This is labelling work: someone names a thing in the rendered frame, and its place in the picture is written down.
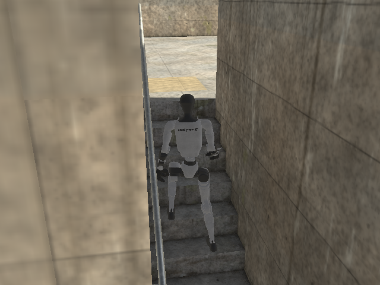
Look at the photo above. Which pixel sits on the robot torso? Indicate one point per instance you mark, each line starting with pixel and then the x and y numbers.
pixel 189 143

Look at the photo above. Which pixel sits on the robot right shin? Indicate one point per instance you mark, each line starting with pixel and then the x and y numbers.
pixel 209 222

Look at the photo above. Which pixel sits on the left robot hand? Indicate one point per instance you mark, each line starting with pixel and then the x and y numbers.
pixel 162 173

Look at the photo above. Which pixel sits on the robot right upper arm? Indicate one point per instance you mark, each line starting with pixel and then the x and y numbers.
pixel 207 125

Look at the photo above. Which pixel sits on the left robot forearm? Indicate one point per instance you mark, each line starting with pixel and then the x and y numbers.
pixel 161 160

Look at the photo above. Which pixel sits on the robot left upper arm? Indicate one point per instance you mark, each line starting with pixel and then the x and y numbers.
pixel 170 125

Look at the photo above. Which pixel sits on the right robot forearm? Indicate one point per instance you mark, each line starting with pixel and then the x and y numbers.
pixel 214 153

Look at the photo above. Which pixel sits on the right robot hand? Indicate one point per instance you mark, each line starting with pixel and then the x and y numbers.
pixel 213 157

